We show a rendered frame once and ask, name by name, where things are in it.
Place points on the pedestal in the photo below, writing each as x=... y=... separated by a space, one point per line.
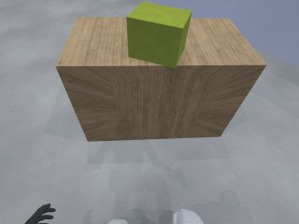
x=119 y=98

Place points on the robot right thigh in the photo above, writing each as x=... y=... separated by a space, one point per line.
x=185 y=216

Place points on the carton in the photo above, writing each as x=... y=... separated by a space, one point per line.
x=157 y=33

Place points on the robot left hand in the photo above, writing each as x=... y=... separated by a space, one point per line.
x=36 y=217

